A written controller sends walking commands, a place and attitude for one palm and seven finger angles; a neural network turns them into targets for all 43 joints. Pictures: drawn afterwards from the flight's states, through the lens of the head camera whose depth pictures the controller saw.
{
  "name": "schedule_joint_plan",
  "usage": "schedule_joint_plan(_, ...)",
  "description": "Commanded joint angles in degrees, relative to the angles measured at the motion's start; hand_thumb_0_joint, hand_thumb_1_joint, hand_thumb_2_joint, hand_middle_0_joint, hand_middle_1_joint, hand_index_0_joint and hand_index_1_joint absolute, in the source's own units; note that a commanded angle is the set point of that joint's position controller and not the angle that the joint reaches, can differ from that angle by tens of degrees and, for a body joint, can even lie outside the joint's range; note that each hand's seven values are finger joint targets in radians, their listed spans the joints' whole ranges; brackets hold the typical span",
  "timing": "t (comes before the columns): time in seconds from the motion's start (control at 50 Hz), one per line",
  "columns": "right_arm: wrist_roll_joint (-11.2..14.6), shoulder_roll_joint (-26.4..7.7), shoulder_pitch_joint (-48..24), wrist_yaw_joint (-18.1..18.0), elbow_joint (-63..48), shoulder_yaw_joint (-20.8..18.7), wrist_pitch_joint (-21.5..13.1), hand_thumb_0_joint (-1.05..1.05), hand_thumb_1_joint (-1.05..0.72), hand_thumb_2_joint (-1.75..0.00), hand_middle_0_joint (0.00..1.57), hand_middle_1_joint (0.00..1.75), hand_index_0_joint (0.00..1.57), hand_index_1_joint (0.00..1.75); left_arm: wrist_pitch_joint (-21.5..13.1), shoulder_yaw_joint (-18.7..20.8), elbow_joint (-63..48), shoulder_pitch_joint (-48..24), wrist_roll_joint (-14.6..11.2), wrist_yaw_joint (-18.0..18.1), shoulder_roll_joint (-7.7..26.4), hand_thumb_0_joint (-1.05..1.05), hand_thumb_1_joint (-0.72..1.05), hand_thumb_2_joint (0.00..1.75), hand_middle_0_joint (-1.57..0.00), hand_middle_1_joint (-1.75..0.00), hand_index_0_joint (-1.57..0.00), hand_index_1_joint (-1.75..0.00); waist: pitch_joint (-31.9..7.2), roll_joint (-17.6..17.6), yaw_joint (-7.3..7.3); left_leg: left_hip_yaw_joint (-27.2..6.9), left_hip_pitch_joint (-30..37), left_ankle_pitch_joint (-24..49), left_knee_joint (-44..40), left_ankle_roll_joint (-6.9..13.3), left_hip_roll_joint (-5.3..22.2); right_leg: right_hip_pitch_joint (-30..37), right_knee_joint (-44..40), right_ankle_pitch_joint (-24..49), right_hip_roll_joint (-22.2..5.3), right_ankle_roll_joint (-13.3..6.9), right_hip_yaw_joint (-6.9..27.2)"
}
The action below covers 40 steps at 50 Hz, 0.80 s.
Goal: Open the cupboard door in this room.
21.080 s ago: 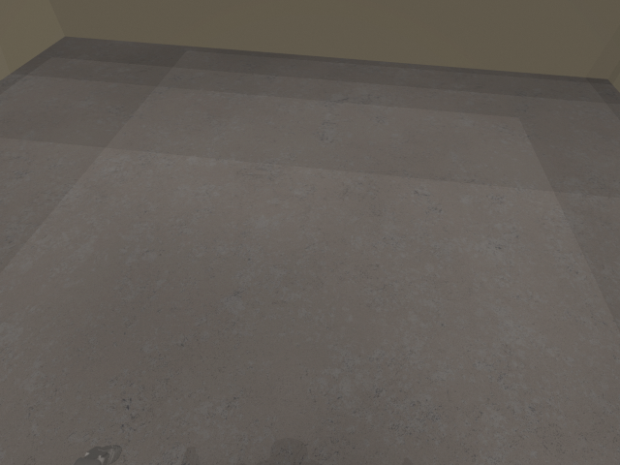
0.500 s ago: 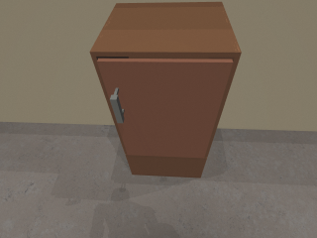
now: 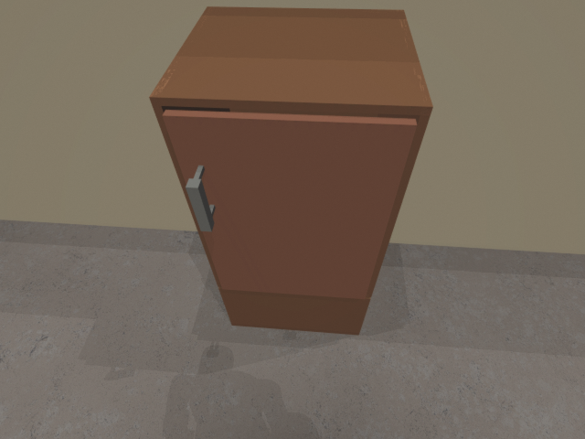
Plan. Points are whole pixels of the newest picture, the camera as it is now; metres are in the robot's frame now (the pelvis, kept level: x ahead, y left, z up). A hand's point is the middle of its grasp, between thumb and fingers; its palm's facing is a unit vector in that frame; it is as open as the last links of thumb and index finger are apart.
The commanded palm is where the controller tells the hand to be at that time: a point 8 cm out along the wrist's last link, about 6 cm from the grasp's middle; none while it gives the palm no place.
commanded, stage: come to a stop and stand still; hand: left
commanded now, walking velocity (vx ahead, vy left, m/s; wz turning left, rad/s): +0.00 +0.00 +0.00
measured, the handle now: (203, 198) +0.54 +0.21 -0.03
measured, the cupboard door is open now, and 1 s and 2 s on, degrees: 0 0 0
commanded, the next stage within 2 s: look again from close up in 0.02 s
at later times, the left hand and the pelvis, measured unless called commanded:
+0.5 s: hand out of the picture +0.01 +0.18 -0.17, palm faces +0.04 -0.98 -0.20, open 7.4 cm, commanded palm none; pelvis +0.00 +0.00 +0.00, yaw +1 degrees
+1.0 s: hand (152, 388) +0.18 +0.20 -0.02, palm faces +0.15 -0.99 -0.02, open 7.7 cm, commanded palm +0.11 +0.25 -0.06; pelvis -0.04 +0.01 -0.03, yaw +1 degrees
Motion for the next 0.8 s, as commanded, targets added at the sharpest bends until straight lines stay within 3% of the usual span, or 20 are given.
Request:
schedule_joint_plan(0.0, -0.1, -4.7, 4.6, -0.3, -1.0, -0.9, -0.4, 0.0, -0.9, -0.9, 0.2, 0.3, 0.2, 0.3, -0.9, 1.8, -2.0, 2.8, 0.2, 0.4, 7.5, 0.0, 0.9, 0.9, -0.2, -0.3, -0.2, -0.3, -0.4, -1.0, 0.04, -2.2, -4.6, 13.9, -3.4, 3.0, 3.4, 5.0, -5.2, 20.3, -6.8, -1.6, 7.0)
schedule_joint_plan(0.1, -0.1, -4.9, 4.4, -0.4, -1.1, -1.0, -0.5, 0.0, -0.9, -0.9, 0.2, 0.3, 0.2, 0.3, -0.9, 1.8, -1.9, 2.9, 0.2, 0.3, 7.5, 0.0, 0.9, 0.9, -0.2, -0.3, -0.2, -0.3, -0.8, -1.1, 0.05, -2.3, -4.0, 14.5, -3.6, 2.9, 3.6, 5.4, -5.4, 20.9, -6.8, -1.6, 6.7)
schedule_joint_plan(0.28, -0.1, -4.9, 4.4, -0.3, -0.8, -0.9, -0.3, 0.0, -0.9, -0.9, 0.2, 0.3, 0.2, 0.3, -0.9, 1.7, -1.7, 3.5, 0.1, 0.2, 7.6, 0.0, 0.9, 0.9, -0.2, -0.3, -0.2, -0.3, 0.6, -1.6, 0.2, -2.3, -5.2, 11.3, -3.9, 2.9, 3.3, 4.7, -7.8, 15.2, -7.0, -1.4, 7.1)
schedule_joint_plan(0.42, -0.1, -4.9, 4.7, -0.4, -0.4, -0.8, -0.6, 0.0, -0.9, -0.9, 0.2, 0.3, 0.2, 0.3, -0.9, 1.6, -1.4, 3.7, 0.1, 0.2, 7.4, 0.0, 0.9, 0.9, -0.2, -0.3, -0.2, -0.3, -0.2, 0.3, 0.25, -2.8, -4.8, 13.5, -4.3, 3.0, 3.7, 5.3, -6.9, 16.6, -6.5, -1.4, 6.3)
schedule_joint_plan(0.58, 0.0, -4.7, 5.1, -0.4, -0.1, -0.8, -0.6, 0.0, -0.9, -0.9, 0.2, 0.3, 0.2, 0.3, -0.7, 1.5, -1.1, 4.0, 0.1, 0.1, 7.0, 0.0, 0.9, 0.9, -0.2, -0.3, -0.2, -0.3, 0.3, -1.3, 0.37, -3.0, -5.7, 12.5, -4.9, 3.2, 3.7, 5.3, -7.0, 14.4, -6.4, -1.2, 6.1)
schedule_joint_plan(0.72, -0.1, -4.3, 5.5, -0.5, 0.1, -0.7, -0.7, 0.0, -0.9, -0.9, 0.2, 0.3, 0.2, 0.3, -0.6, 1.5, -1.2, 4.0, 0.1, 0.2, 6.6, 0.0, 0.9, 0.9, -0.2, -0.3, -0.2, -0.3, 1.1, -0.5, 0.5, -3.4, -6.2, 13.6, -5.1, 3.3, 3.8, 5.3, -6.3, 14.8, -6.3, -1.1, 5.4)
schedule_joint_plan(0.74, 0.8, -6.2, -2.3, 0.1, -3.7, -1.8, -0.9, 0.0, -0.9, -0.9, 0.2, 0.3, 0.2, 0.3, -1.5, 1.6, 2.0, 12.9, 0.0, 2.7, 7.1, 0.0, 0.9, 0.9, -0.2, -0.3, -0.2, -0.3, -0.7, -2.9, 3.76, 0.5, -10.5, 11.9, 9.9, 1.4, 3.4, 6.7, -5.9, 44.7, -10.3, 1.8, 10.9)
schedule_joint_plan(0.76, 3.5, -15.7, -1.6, -2.2, -23.5, -2.0, -11.2, 0.0, -0.9, -0.9, 0.2, 0.3, 0.2, 0.3, -14.6, 7.1, -86.2, -32.6, -12.2, 1.4, 19.4, 0.0, 0.88, 0.89, -0.2, -0.32, -0.2, -0.32, -28.6, 10.1, -4.07, -1.5, 1.7, 22.2, 0.4, 3.8, -3.0, 14.6, -1.6, 38.7, -5.9, -0.6, 9.3)
schedule_joint_plan(0.78, 2.1, -10.6, -4.5, -4.2, -20.2, -1.7, -15.5, 0.0, -0.9, -0.9, 0.2, 0.3, 0.2, 0.3, -11.6, 8.0, -69.9, -4.3, -6.8, 4.1, 15.6, 0.0, 0.85, 0.88, -0.2, -0.33, -0.2, -0.33, -27.8, 16.0, 0.84, -0.6, 2.8, 32.1, -0.7, 4.3, -2.1, 13.0, 0.9, 27.5, -2.2, -1.5, 6.1)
